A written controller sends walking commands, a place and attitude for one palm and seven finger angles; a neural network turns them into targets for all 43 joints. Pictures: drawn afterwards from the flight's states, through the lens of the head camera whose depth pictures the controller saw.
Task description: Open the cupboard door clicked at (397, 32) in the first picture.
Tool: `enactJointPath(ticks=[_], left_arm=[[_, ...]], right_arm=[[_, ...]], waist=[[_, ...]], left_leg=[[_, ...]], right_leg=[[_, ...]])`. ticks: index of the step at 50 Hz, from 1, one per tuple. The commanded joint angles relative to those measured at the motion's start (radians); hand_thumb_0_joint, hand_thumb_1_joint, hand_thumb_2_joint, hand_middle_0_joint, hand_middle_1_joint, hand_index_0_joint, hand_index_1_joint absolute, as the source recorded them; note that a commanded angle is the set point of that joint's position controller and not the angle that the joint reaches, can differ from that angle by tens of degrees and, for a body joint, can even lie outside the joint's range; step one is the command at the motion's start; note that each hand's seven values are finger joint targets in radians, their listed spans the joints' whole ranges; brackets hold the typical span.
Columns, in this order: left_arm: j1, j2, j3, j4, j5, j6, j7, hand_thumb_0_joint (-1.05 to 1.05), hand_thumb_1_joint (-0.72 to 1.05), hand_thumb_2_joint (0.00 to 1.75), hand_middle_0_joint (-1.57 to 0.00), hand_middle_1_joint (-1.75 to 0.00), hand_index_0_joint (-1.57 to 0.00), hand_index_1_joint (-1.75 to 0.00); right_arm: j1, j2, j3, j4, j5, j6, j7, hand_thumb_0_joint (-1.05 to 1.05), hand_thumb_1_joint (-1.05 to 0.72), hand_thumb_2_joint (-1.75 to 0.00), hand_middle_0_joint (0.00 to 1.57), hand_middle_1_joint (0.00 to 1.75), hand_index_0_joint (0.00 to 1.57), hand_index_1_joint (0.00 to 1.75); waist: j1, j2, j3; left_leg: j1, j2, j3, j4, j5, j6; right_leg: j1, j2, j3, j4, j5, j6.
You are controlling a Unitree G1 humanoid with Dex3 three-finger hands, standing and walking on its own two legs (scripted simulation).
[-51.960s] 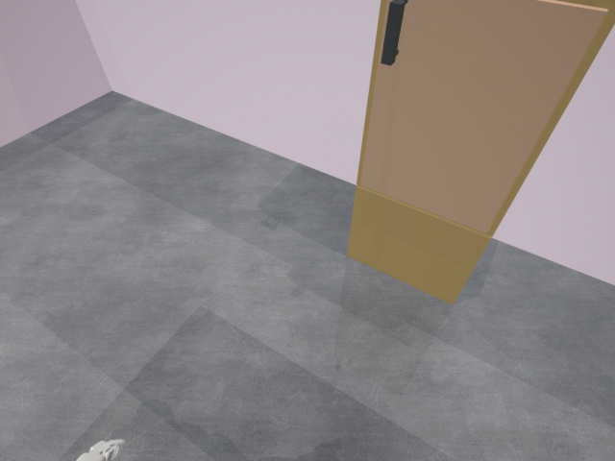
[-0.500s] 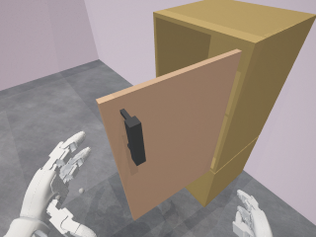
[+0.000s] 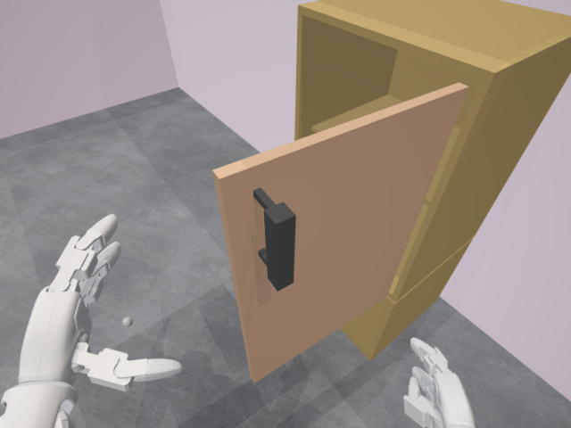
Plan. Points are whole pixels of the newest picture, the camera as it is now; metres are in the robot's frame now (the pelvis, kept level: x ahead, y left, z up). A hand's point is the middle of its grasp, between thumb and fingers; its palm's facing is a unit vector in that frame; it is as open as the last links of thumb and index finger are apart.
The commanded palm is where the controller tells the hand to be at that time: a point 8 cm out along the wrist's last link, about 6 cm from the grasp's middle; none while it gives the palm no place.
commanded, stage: draw the hand back to the body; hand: left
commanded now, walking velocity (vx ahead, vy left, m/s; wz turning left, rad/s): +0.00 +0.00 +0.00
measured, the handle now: (271, 239) +0.30 +0.06 +0.15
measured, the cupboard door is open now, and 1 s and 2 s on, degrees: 85 85 85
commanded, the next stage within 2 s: step back with the hand held close in 0.90 s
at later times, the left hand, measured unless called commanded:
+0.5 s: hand (107, 271) +0.23 +0.24 +0.16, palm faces +0.37 -0.83 -0.42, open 9.3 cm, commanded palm +0.18 +0.29 +0.18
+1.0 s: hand (118, 270) +0.23 +0.23 +0.16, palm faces +0.39 -0.82 -0.42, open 7.4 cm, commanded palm +0.19 +0.27 +0.18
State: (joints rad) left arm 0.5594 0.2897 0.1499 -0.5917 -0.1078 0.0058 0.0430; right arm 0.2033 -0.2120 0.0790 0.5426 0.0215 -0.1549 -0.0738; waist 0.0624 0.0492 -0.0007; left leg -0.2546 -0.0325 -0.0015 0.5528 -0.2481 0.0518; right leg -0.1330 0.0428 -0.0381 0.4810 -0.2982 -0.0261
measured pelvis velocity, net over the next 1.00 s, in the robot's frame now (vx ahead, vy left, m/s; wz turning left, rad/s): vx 0.04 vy -0.02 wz -0.03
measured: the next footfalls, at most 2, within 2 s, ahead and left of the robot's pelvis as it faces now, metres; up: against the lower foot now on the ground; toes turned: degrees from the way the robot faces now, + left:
none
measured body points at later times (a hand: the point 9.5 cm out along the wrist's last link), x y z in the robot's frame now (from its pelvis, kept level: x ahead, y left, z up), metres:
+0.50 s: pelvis +0.04 -0.01 +0.01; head +0.03 -0.02 +0.46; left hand +0.21 +0.28 +0.18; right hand +0.22 -0.23 -0.08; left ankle +0.03 +0.08 -0.73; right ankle -0.02 -0.11 -0.73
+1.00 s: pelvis +0.04 -0.02 +0.01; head +0.03 -0.05 +0.46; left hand +0.21 +0.27 +0.18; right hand +0.22 -0.25 -0.08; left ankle +0.03 +0.08 -0.73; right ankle -0.02 -0.11 -0.73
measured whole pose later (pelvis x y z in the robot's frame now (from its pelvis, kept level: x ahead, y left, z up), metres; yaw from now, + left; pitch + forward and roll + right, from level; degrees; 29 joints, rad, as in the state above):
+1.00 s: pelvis +0.04 -0.02 +0.01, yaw -2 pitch -2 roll +0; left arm 0.50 0.35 0.32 -0.41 -0.09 -0.06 0.10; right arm 0.18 -0.23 0.02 0.61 0.02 -0.01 -0.06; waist 0.06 0.07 0.00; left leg -0.14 -0.01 0.02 0.42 -0.24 0.02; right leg -0.03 0.06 -0.01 0.36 -0.29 -0.05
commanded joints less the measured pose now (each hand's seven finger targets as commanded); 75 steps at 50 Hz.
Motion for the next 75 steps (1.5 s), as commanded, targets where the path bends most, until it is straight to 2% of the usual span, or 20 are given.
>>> enactJointPath(ticks=[1, 8, 14, 21, 26, 30, 37, 40, 44, 50, 51, 52, 54, 57, 60, 65, 67, 68, 72, 75], left_arm=[[-0.081, 0.114, 0.064, -0.222, 0.046, -0.12, 0.065, 0.0, 0.02, 0.52, -0.17, -0.3, -0.17, -0.3], [-0.046, 0.156, 0.144, -0.139, 0.052, -0.138, 0.092, 0.0, 0.27, 0.63, -0.18, -0.3, -0.18, -0.3], [-0.053, 0.181, 0.191, -0.124, 0.051, -0.147, 0.09, 0.0, 0.48, 0.72, -0.19, -0.3, -0.19, -0.3], [-0.069, 0.234, 0.274, -0.069, 0.037, -0.142, 0.092, 0.0, 0.73, 0.82, -0.19, -0.3, -0.19, -0.3], [-0.124, 0.253, 0.305, -0.03, 0.031, -0.137, 0.091, 0.0, 0.9, 0.9, -0.2, -0.3, -0.2, -0.3], [-0.116, 0.224, 0.262, -0.037, 0.029, -0.13, 0.081, 0.0, 0.9, 0.9, -0.2, -0.3, -0.2, -0.3], [-0.121, 0.275, 0.308, -0.044, 0.027, -0.127, 0.084, 0.0, 0.9, 0.9, -0.2, -0.3, -0.2, -0.3], [-0.117, 0.26, 0.3, -0.055, 0.027, -0.129, 0.081, 0.0, 0.9, 0.9, -0.2, -0.3, -0.2, -0.3], [-0.113, 0.245, 0.287, -0.037, 0.027, -0.128, 0.079, 0.0, 0.9, 0.9, -0.2, -0.3, -0.2, -0.3], [-0.124, 0.239, 0.279, 0.0, 0.023, -0.133, 0.073, 0.0, 0.9, 0.9, -0.2, -0.3, -0.2, -0.3], [-0.199, 0.29, 0.319, -0.029, 0.023, -0.14, 0.08, 0.0, 0.9, 0.9, -0.2, -0.3, -0.2, -0.3], [-0.315, 0.455, 0.474, -0.081, 0.031, -0.189, 0.093, 0.0, 0.9, 0.9, -0.2, -0.3, -0.2, -0.3], [-0.157, 0.323, 0.367, 0.017, 0.033, -0.191, 0.071, 0.0, 0.9, 0.9, -0.2, -0.3, -0.2, -0.3], [-0.061, 0.257, 0.306, 0.018, 0.038, -0.176, 0.062, 0.0, 0.9, 0.9, -0.2, -0.3, -0.2, -0.3], [-0.017, 0.262, 0.307, -0.009, 0.041, -0.163, 0.073, 0.0, 0.9, 0.9, -0.2, -0.3, -0.2, -0.3], [-0.017, 0.341, 0.375, -0.11, 0.039, -0.173, 0.1, 0.0, 0.9, 0.9, -0.2, -0.3, -0.2, -0.3], [-0.019, 0.379, 0.413, -0.14, 0.038, -0.183, 0.111, 0.0, 0.9, 0.9, -0.2, -0.3, -0.2, -0.3], [-0.002, 0.359, 0.405, -0.133, 0.035, -0.183, 0.113, 0.0, 0.9, 0.9, -0.2, -0.3, -0.2, -0.3], [0.022, 0.346, 0.408, -0.128, 0.038, -0.196, 0.119, 0.0, 0.9, 0.9, -0.2, -0.3, -0.2, -0.3], [0.037, 0.31, 0.391, -0.096, 0.047, -0.204, 0.122, 0.0, 0.9, 0.9, -0.2, -0.3, -0.2, -0.3]], right_arm=[[-0.127, -0.115, -0.061, -0.153, -0.012, -0.041, -0.003, 0.0, -0.9, -0.9, 0.2, 0.3, 0.2, 0.3], [-0.133, -0.121, -0.075, -0.124, -0.015, -0.011, -0.006, 0.0, -0.9, -0.9, 0.2, 0.3, 0.2, 0.3], [-0.126, -0.127, -0.087, -0.108, -0.012, 0.01, 0.003, 0.0, -0.9, -0.9, 0.2, 0.3, 0.2, 0.3], [-0.125, -0.123, -0.099, -0.098, -0.007, 0.038, 0.0, 0.0, -0.9, -0.9, 0.2, 0.3, 0.2, 0.3], [-0.124, -0.125, -0.103, -0.088, -0.005, 0.059, -0.001, 0.0, -0.9, -0.9, 0.2, 0.3, 0.2, 0.3], [-0.128, -0.13, -0.105, -0.094, -0.006, 0.066, 0.004, 0.0, -0.9, -0.9, 0.2, 0.3, 0.2, 0.3], [-0.136, -0.129, -0.107, -0.1, -0.007, 0.079, -0.002, 0.0, -0.9, -0.9, 0.2, 0.3, 0.2, 0.3], [-0.137, -0.121, -0.103, -0.101, -0.006, 0.082, -0.001, 0.0, -0.9, -0.9, 0.2, 0.3, 0.2, 0.3], [-0.141, -0.121, -0.101, -0.096, -0.005, 0.084, 0.002, 0.0, -0.9, -0.9, 0.2, 0.3, 0.2, 0.3], [-0.15, -0.123, -0.105, -0.094, -0.003, 0.086, -0.001, 0.0, -0.9, -0.9, 0.2, 0.3, 0.2, 0.3], [-0.148, -0.127, -0.105, -0.09, -0.002, 0.084, -0.004, 0.0, -0.9, -0.9, 0.2, 0.3, 0.2, 0.3], [-0.114, -0.128, -0.101, -0.121, 0.012, 0.098, -0.002, 0.0, -0.9, -0.9, 0.2, 0.3, 0.2, 0.3], [-0.144, -0.133, -0.115, -0.094, 0.004, 0.114, 0.001, 0.0, -0.9, -0.9, 0.2, 0.3, 0.2, 0.3], [-0.132, -0.144, -0.127, -0.12, 0.007, 0.143, 0.006, 0.0, -0.9, -0.9, 0.2, 0.3, 0.2, 0.3], [-0.127, -0.144, -0.135, -0.135, 0.015, 0.167, 0.007, 0.0, -0.9, -0.9, 0.2, 0.3, 0.2, 0.3], [-0.131, -0.134, -0.137, -0.16, 0.019, 0.177, -0.007, 0.0, -0.9, -0.9, 0.2, 0.3, 0.2, 0.3], [-0.135, -0.136, -0.139, -0.158, 0.016, 0.175, -0.015, 0.0, -0.9, -0.9, 0.2, 0.3, 0.2, 0.3], [-0.129, -0.129, -0.136, -0.165, 0.017, 0.173, -0.015, 0.0, -0.9, -0.9, 0.2, 0.3, 0.2, 0.3], [-0.117, -0.145, -0.143, -0.163, 0.012, 0.158, -0.016, 0.0, -0.9, -0.9, 0.2, 0.3, 0.2, 0.3], [-0.104, -0.149, -0.138, -0.162, 0.009, 0.14, -0.014, 0.0, -0.9, -0.9, 0.2, 0.3, 0.2, 0.3]], waist=[[-0.009, 0.069, -0.039], [-0.004, -0.025, -0.028], [0.0, 0.035, -0.057], [0.003, -0.021, -0.078], [-0.002, 0.009, -0.081], [-0.003, 0.013, -0.099], [0.006, -0.041, -0.121], [0.003, 0.01, -0.12], [0.001, 0.023, -0.092], [-0.003, -0.038, -0.052], [-0.004, -0.026, -0.076], [-0.032, 0.037, 0.004], [-0.035, -0.071, -0.025], [-0.037, -0.063, -0.103], [-0.042, -0.056, -0.151], [-0.04, -0.039, -0.168], [-0.038, 0.004, -0.162], [-0.039, 0.002, -0.158], [-0.045, 0.051, -0.124], [-0.054, 0.056, -0.079]], left_leg=[[0.127, 0.064, -0.105, -0.18, -0.069, -0.038], [0.144, 0.068, -0.08, -0.185, 0.071, -0.036], [0.187, 0.072, -0.066, -0.173, 0.225, -0.044], [0.218, 0.065, -0.031, -0.144, 0.325, -0.033], [0.235, 0.061, -0.019, -0.135, 0.377, -0.028], [0.251, 0.057, -0.014, -0.128, 0.418, -0.019], [0.237, 0.049, -0.002, -0.123, 0.394, -0.015], [0.243, 0.046, 0.006, -0.118, 0.407, -0.016], [0.24, 0.048, 0.002, -0.126, 0.383, -0.017], [0.227, 0.048, 0.004, -0.139, 0.292, -0.009], [0.233, 0.046, 0.003, -0.136, 0.292, -0.009], [0.205, 0.061, -0.038, -0.102, 0.248, 0.002], [0.201, 0.064, -0.035, -0.068, 0.252, 0.01], [0.219, 0.079, -0.017, -0.059, 0.356, 0.01], [0.227, 0.101, -0.008, -0.053, 0.404, 0.011], [0.159, 0.119, -0.035, -0.067, 0.377, 0.004], [0.118, 0.127, -0.051, -0.079, 0.347, 0.006], [0.093, 0.131, -0.063, -0.086, 0.326, 0.005], [-0.006, 0.146, -0.101, -0.13, 0.143, 0.01], [-0.138, 0.172, -0.138, -0.197, -0.086, 0.023]], right_leg=[[-0.102, -0.026, 0.038, -0.115, 0.007, -0.009], [-0.051, -0.026, 0.038, -0.141, 0.08, -0.009], [-0.02, -0.029, 0.036, -0.137, 0.176, -0.007], [-0.007, -0.034, 0.044, -0.149, 0.287, 0.001], [-0.001, -0.04, 0.047, -0.153, 0.347, 0.006], [0.012, -0.045, 0.052, -0.153, 0.402, 0.011], [0.041, -0.05, 0.061, -0.157, 0.462, 0.014], [0.04, -0.053, 0.064, -0.155, 0.485, 0.016], [0.023, -0.05, 0.059, -0.163, 0.44, 0.015], [-0.007, -0.048, 0.068, -0.19, 0.364, 0.019], [-0.001, -0.05, 0.072, -0.192, 0.366, 0.017], [-0.085, -0.103, 0.161, -0.223, 0.442, 0.019], [-0.082, -0.125, 0.179, -0.207, 0.563, 0.051], [-0.05, -0.125, 0.137, -0.144, 0.639, 0.084], [-0.068, -0.117, 0.135, -0.119, 0.623, 0.099], [-0.066, -0.113, 0.15, -0.082, 0.514, 0.067], [-0.062, -0.114, 0.156, -0.071, 0.46, 0.055], [-0.057, -0.108, 0.161, -0.063, 0.42, 0.049], [-0.071, -0.09, 0.172, -0.065, 0.218, 0.031], [-0.053, -0.07, 0.168, -0.034, 0.068, 0.021]])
